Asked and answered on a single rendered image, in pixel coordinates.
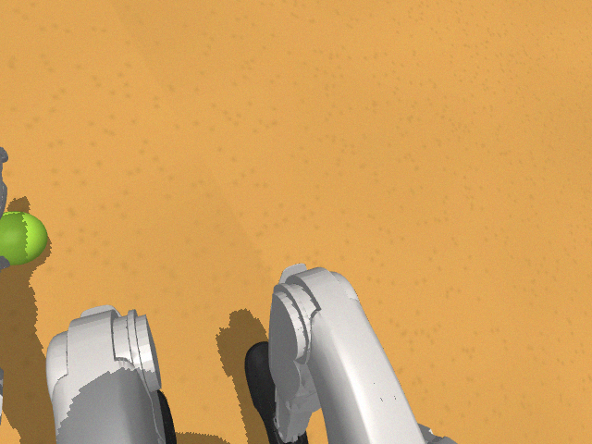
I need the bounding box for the right robot hand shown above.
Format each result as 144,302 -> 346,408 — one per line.
417,423 -> 458,444

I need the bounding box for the right robot foot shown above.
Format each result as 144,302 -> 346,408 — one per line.
244,341 -> 308,444

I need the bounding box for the left robot foot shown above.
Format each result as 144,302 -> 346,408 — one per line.
157,390 -> 177,444

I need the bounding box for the ball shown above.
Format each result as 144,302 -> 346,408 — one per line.
0,211 -> 48,265

